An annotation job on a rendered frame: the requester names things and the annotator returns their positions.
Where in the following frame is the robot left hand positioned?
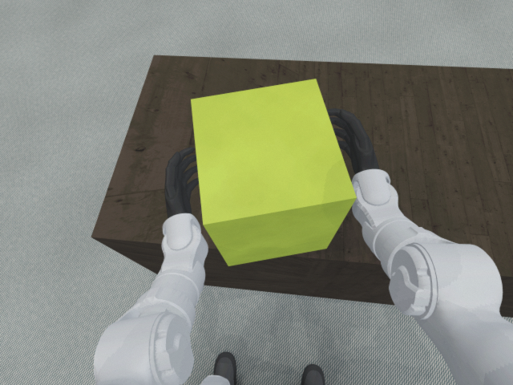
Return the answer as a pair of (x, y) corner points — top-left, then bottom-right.
(165, 147), (199, 218)

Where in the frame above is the pedestal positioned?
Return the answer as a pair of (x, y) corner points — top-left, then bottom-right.
(91, 55), (513, 318)

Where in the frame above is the robot foot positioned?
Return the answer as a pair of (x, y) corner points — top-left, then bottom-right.
(214, 352), (236, 385)
(301, 364), (325, 385)

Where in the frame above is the right robot forearm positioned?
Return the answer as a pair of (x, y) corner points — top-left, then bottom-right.
(352, 169), (503, 305)

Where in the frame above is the robot right hand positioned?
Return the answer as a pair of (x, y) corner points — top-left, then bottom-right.
(327, 108), (379, 174)

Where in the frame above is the right robot upper arm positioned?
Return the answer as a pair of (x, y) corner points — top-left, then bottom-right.
(389, 242), (513, 385)

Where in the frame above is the left robot upper arm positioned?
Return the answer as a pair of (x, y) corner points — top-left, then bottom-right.
(95, 311), (194, 385)

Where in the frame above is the carton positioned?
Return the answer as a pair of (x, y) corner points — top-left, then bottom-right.
(191, 79), (357, 266)

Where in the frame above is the robot right foot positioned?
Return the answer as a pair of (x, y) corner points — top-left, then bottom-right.
(301, 364), (325, 385)

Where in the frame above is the robot left foot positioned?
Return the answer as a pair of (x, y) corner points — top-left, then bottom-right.
(214, 352), (236, 385)

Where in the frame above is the left robot forearm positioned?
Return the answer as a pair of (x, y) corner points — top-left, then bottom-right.
(94, 213), (208, 375)

